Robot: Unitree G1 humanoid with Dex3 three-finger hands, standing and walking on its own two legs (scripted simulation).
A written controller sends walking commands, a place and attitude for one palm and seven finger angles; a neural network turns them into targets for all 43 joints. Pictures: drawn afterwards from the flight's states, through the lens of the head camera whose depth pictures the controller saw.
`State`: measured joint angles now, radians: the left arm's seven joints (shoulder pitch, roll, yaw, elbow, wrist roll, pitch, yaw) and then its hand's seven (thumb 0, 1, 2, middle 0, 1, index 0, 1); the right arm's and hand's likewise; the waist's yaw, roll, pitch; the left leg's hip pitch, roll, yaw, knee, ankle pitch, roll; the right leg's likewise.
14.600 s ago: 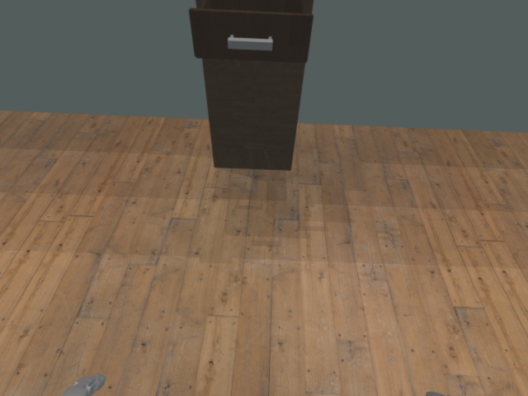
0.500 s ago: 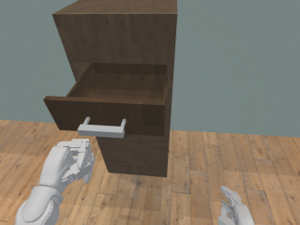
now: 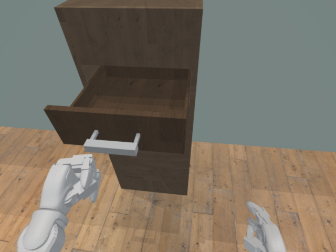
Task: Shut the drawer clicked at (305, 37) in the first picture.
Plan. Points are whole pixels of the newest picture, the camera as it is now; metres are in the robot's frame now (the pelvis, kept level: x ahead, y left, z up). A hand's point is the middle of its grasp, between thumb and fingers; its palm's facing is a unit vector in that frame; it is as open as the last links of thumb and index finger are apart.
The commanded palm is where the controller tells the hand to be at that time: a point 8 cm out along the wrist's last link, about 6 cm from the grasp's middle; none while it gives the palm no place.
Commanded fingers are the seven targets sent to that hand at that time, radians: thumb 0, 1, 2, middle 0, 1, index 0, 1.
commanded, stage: bring the fist close to the handle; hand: left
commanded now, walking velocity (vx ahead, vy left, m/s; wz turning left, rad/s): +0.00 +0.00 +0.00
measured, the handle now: (113, 141) +0.38 +0.19 +0.06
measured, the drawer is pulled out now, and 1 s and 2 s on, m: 0.25 0.25 0.17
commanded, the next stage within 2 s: push the drawer shut in 1.14 s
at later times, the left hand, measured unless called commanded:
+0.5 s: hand (114, 178) +0.26 +0.15 +0.08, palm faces -0.02 -1.00 -0.05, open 3.3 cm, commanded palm +0.24 +0.21 +0.08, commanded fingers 0.00 0.90 0.90 -1.40 -1.60 -1.40 -1.60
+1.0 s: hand (120, 166) +0.30 +0.15 +0.06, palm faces -0.01 -1.00 -0.05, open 3.3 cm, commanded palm +0.27 +0.21 +0.06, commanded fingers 0.00 0.90 0.90 -1.40 -1.60 -1.40 -1.60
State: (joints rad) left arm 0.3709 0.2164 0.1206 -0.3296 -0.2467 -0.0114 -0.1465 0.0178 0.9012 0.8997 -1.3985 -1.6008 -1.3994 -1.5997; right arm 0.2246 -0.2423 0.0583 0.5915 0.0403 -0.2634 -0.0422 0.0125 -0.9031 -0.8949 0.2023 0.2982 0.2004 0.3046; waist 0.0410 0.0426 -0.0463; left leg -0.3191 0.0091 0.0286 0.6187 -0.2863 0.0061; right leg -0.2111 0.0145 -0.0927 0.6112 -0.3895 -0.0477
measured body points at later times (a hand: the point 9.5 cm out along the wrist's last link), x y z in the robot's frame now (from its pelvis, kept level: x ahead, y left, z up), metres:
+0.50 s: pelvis +0.01 +0.00 -0.01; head +0.02 -0.02 +0.44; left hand +0.25 +0.21 +0.08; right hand +0.17 -0.24 -0.09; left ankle +0.03 +0.12 -0.73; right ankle -0.04 -0.08 -0.73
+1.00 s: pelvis +0.00 +0.00 -0.02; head +0.03 -0.02 +0.43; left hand +0.29 +0.21 +0.07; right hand +0.14 -0.25 -0.12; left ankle +0.03 +0.12 -0.73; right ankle -0.04 -0.08 -0.73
